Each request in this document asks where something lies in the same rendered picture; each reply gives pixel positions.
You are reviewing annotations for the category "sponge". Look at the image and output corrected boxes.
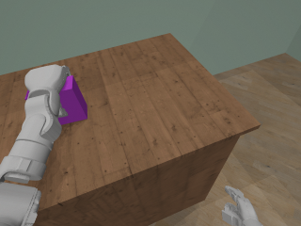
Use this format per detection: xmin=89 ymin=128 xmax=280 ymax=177
xmin=25 ymin=75 xmax=87 ymax=125

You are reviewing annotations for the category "robot right hand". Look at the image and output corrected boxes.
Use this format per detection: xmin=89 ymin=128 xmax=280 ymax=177
xmin=221 ymin=186 xmax=259 ymax=226

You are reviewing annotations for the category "left robot upper arm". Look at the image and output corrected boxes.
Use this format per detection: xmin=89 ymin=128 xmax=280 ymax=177
xmin=0 ymin=182 xmax=41 ymax=226

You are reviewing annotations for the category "robot left forearm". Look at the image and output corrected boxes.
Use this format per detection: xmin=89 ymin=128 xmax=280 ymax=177
xmin=0 ymin=87 xmax=62 ymax=184

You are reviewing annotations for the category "robot left hand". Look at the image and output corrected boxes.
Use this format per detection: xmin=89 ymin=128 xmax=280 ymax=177
xmin=24 ymin=64 xmax=71 ymax=118

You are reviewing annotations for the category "table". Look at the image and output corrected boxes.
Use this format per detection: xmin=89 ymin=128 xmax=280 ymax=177
xmin=0 ymin=33 xmax=261 ymax=226

